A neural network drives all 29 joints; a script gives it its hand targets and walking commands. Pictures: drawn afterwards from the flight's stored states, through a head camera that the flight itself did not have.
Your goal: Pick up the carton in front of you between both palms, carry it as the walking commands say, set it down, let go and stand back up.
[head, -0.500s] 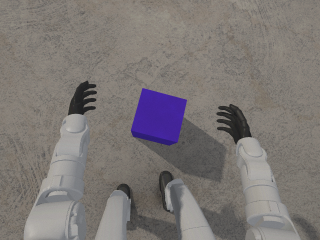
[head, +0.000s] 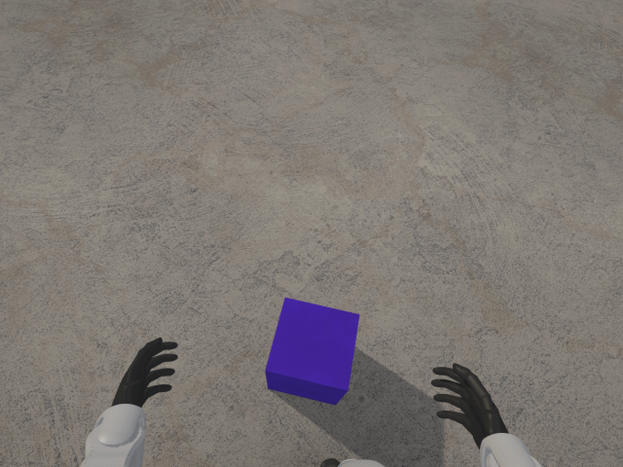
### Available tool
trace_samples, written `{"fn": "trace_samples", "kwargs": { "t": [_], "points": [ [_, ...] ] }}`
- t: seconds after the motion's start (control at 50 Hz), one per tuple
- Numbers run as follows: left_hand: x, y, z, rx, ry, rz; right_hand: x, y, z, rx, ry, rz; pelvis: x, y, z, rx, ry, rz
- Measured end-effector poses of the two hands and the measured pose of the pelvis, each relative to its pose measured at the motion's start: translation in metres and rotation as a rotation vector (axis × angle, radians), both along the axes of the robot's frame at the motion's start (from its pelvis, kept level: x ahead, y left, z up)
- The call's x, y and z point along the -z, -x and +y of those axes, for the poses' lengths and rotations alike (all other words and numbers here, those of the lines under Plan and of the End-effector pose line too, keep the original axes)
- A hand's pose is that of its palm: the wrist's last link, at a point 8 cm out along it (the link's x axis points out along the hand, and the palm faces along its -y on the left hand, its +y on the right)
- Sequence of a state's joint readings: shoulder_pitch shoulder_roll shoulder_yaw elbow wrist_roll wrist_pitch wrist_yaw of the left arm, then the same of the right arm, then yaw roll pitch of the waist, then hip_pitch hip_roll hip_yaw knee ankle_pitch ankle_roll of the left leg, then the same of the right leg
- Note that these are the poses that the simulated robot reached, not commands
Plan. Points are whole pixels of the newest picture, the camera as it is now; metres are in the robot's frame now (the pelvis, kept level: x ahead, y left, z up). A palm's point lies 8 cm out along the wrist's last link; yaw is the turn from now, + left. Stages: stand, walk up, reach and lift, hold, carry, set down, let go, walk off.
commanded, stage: let go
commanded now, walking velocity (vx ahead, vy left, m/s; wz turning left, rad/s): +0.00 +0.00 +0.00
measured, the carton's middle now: (311, 353) +0.41 -0.07 -0.65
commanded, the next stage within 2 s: stand in 0.58 s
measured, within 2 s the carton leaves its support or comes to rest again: neither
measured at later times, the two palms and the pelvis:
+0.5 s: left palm (94, 461) +0.15 +0.24 -0.06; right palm (485, 425) +0.16 -0.23 -0.06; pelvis -0.01 +0.01 +0.00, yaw +0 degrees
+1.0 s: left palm out of the picture +0.12 +0.28 -0.08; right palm (518, 439) +0.14 -0.29 -0.10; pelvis +0.01 -0.01 +0.00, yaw +2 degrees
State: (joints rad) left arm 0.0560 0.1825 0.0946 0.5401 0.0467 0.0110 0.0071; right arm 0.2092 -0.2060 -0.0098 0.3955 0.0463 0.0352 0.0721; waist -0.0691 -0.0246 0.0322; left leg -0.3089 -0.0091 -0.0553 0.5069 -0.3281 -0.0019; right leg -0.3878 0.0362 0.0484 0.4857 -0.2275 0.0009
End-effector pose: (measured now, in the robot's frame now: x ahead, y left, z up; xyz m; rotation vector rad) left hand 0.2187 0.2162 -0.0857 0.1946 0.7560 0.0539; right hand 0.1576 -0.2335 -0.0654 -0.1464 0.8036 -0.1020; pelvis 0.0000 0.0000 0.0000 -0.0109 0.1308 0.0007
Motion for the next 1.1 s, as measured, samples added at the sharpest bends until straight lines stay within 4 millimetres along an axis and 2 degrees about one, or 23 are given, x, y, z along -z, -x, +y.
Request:
{"fn": "trace_samples", "kwargs": {
  "t": [0.16,0.3,0.46,0.6,0.7,0.82,0.92,1.1],
  "points": [
    [-0.02,0.044,0.033,-0.027,-0.01,0.021,-0.003,-0.008,0.018,-0.036,0.0,-0.02,-0.005,-0.005,0.016,0.0,0.005,-0.098],
    [-0.024,0.066,0.041,-0.044,-0.003,0.028,-0.004,-0.009,0.023,-0.05,0.022,-0.011,-0.005,-0.001,0.021,-0.001,0.003,-0.162],
    [-0.022,0.067,0.027,-0.043,0.002,0.013,-0.009,-0.005,0.008,-0.024,0.061,-0.01,-0.002,0.005,0.013,0.006,-0.001,-0.194],
    [-0.021,0.07,0.015,-0.033,-0.019,0.025,-0.005,0.005,-0.007,-0.011,0.077,0.01,-0.001,0.011,0.001,0.002,-0.005,-0.203],
    [-0.013,0.088,0.042,-0.062,-0.149,0.098,0.013,0.013,-0.032,-0.018,0.131,0.029,0.002,0.011,-0.005,-0.011,-0.006,-0.152],
    [-0.014,0.104,0.069,-0.111,-0.221,0.165,0.03,0.023,-0.052,-0.032,0.159,0.108,0.003,0.002,-0.01,-0.021,-0.01,-0.129],
    [-0.013,0.104,0.072,-0.135,-0.232,0.192,0.035,0.02,-0.059,-0.04,0.171,0.144,0.002,-0.006,-0.013,-0.028,-0.013,-0.127],
    [-0.006,0.1,0.064,-0.155,-0.204,0.213,0.036,0.009,-0.063,-0.053,0.187,0.161,0.0,-0.013,-0.016,-0.038,-0.011,-0.136]
  ]
}}
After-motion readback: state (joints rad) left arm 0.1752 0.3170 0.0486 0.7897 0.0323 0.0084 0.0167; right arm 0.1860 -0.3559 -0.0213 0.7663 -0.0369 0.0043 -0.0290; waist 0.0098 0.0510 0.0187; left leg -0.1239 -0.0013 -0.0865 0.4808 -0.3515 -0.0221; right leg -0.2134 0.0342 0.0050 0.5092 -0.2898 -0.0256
